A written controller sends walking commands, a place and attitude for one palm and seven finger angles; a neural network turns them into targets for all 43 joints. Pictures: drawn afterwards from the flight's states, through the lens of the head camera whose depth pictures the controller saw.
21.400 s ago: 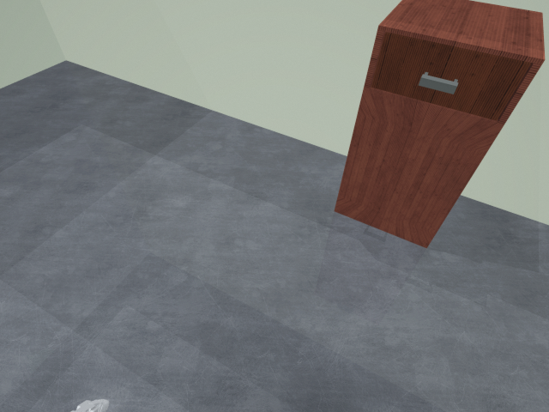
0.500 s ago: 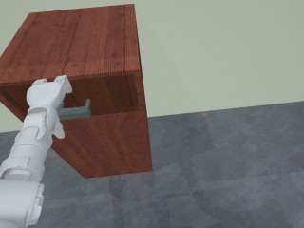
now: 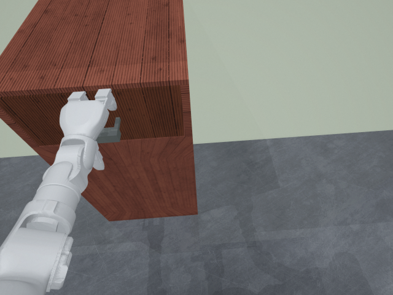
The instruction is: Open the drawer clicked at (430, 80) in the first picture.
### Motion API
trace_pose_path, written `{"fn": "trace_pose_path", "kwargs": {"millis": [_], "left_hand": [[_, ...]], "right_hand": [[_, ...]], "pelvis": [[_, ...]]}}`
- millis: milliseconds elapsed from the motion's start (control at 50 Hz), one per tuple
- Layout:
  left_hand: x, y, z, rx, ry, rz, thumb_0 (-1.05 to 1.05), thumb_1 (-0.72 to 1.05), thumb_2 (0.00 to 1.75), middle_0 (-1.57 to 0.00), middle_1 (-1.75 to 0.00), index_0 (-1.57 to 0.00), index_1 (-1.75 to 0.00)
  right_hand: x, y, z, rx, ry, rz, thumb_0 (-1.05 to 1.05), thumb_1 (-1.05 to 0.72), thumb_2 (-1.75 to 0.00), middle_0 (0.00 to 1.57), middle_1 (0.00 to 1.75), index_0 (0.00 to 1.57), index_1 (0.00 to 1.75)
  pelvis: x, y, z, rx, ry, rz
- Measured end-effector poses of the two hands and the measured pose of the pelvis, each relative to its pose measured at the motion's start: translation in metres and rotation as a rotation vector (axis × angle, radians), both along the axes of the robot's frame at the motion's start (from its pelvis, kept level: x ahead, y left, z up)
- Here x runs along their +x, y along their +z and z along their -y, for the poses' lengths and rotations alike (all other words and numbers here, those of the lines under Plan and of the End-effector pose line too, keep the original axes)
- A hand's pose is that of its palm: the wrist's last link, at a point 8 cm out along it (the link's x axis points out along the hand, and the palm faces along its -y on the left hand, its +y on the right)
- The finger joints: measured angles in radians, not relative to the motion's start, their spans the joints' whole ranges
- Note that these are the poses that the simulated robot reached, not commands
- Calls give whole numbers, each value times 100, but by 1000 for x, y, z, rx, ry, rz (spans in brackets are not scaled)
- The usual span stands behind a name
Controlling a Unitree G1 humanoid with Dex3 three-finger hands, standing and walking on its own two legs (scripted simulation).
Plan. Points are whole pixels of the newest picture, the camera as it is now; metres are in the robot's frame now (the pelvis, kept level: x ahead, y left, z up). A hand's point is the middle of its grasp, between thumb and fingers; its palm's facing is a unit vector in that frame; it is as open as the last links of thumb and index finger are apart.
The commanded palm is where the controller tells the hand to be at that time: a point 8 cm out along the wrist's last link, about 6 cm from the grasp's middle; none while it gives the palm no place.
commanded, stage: lower the fingers behind the handle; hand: left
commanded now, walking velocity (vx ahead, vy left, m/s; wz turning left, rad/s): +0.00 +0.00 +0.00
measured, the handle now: (98, 129) +0.49 +0.26 +0.02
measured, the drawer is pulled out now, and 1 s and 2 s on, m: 0.00 0.00 0.00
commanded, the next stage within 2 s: lift the fingers back up to retry in 1.06 s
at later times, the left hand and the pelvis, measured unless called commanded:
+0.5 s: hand (87, 146) +0.43 +0.27 +0.03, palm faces +0.01 +0.01 -1.00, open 13.8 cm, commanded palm +0.41 +0.26 +0.06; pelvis -0.02 -0.01 -0.02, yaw +1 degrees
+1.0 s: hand (87, 144) +0.43 +0.27 +0.03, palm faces -0.02 +0.00 -1.00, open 13.8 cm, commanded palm +0.41 +0.27 +0.05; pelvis -0.02 +0.00 -0.02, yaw +0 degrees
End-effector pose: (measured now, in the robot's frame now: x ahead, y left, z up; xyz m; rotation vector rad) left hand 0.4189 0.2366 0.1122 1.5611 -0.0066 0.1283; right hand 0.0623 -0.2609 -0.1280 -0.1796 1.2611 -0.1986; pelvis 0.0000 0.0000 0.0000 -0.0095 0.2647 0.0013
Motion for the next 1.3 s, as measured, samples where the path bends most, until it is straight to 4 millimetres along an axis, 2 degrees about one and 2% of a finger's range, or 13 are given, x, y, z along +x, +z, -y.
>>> {"fn": "trace_pose_path", "kwargs": {"millis": [140,240,380,460,580,780,1060,1300], "left_hand": [[3,5,0,25,54,-116,0,-49,30,-34,-122,-31,-127],[-5,-19,-18,20,82,-248,0,-49,30,-33,-121,-29,-123],[-14,-28,-30,4,1,-157,0,-49,30,-30,-123,-31,-121],[-14,-32,-30,11,0,-96,0,-49,30,-31,-127,-31,-120],[-9,-33,-25,28,51,-78,0,-49,30,-33,-133,-31,-120],[-2,-28,-26,22,68,-156,0,-49,30,-32,-136,-32,-120],[-8,-33,-30,14,13,-92,0,-49,30,-30,-136,-32,-120],[0,-29,-28,19,49,-126,0,-49,30,-35,-139,-33,-122]], "right_hand": [[-3,4,-7,21,-28,43,1,-90,-90,20,30,20,30],[-10,9,7,-26,-36,58,1,-90,-90,21,30,20,30],[-30,6,34,-112,-17,-16,1,-90,-90,20,30,20,30],[-38,1,40,-120,-12,-55,1,-90,-90,20,30,20,30],[-40,-5,31,-81,-22,-60,1,-90,-90,20,30,20,30],[-38,-7,9,-32,-34,-18,1,-90,-90,20,30,20,30],[-38,-9,10,-57,-15,-36,1,-90,-90,20,30,20,30],[-33,-4,4,-50,-21,-16,1,-90,-90,20,30,20,30]], "pelvis": [[-7,4,8,9,-13,27],[-12,2,13,10,-16,17],[-16,-9,15,3,5,-36],[-16,-14,14,-2,15,-61],[-16,-15,12,-4,15,-64],[-17,-13,9,-1,-1,-47],[-19,-19,1,-8,3,-68],[-17,-15,-1,-10,7,-51]]}}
